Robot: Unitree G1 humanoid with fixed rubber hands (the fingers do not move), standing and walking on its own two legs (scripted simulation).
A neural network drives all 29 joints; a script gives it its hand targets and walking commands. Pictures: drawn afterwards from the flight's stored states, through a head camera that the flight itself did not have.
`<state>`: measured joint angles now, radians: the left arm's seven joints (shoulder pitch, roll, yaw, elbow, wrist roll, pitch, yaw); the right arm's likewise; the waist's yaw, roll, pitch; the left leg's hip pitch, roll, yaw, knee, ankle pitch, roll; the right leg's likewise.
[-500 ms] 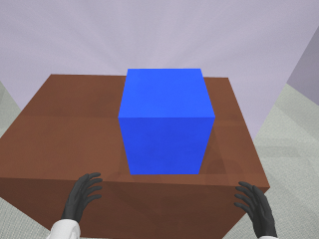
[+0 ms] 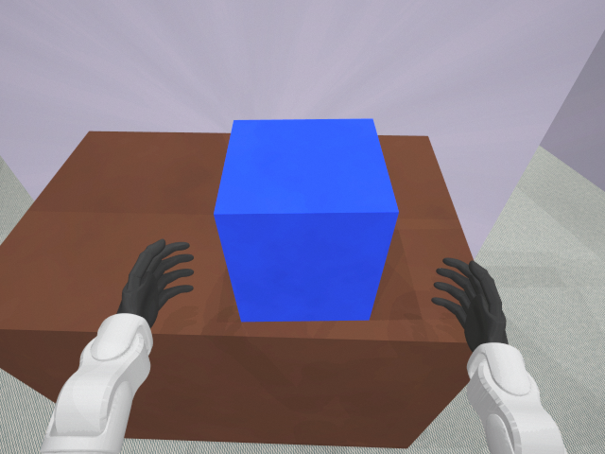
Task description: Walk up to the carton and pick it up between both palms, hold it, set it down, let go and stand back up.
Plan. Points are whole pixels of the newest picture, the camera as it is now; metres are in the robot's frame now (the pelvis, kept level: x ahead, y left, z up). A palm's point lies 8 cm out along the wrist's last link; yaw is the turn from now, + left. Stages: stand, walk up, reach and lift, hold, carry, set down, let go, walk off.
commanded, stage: reach and lift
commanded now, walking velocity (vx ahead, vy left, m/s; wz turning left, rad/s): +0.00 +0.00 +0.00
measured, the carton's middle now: (304, 224) +0.45 +0.03 +0.06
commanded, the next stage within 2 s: none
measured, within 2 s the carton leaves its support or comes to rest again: neither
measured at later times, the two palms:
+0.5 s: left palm (145, 230) +0.35 +0.22 +0.14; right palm (488, 253) +0.35 -0.20 +0.12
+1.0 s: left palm (158, 157) +0.41 +0.20 +0.21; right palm (495, 182) +0.42 -0.21 +0.18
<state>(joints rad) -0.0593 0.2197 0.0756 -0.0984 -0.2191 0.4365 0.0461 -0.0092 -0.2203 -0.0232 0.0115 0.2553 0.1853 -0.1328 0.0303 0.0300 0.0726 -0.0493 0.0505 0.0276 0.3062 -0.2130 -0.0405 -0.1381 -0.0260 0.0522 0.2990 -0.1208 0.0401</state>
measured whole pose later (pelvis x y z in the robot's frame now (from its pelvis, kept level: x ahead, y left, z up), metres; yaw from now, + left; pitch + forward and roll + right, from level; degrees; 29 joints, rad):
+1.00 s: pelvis -0.01 -0.01 +0.00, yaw +1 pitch +3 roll -1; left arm -0.90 0.36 0.10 0.56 -0.24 0.63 0.05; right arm -0.86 -0.39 0.03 0.68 0.44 0.39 -0.11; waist -0.02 0.02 -0.05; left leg -0.21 0.06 0.00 0.36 -0.21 -0.05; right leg -0.27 -0.02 0.02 0.31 -0.10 0.03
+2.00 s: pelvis +0.00 -0.01 -0.01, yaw +2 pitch +12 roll -1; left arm -1.06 0.27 -0.01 1.20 -0.25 0.08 0.09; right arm -0.99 -0.24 -0.04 1.13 0.27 0.07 -0.13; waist -0.01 0.02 -0.14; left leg -0.43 0.06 -0.03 0.44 -0.22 -0.06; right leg -0.46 -0.01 0.01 0.34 -0.10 0.03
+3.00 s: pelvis +0.01 +0.00 +0.00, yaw +4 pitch +8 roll -1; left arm -0.96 0.06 0.45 1.21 0.25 -0.13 0.06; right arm -0.85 0.03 -0.55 1.00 -0.34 -0.11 -0.05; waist -0.03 0.01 -0.08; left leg -0.30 0.04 -0.04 0.36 -0.21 -0.05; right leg -0.32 -0.04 -0.01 0.26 -0.09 0.04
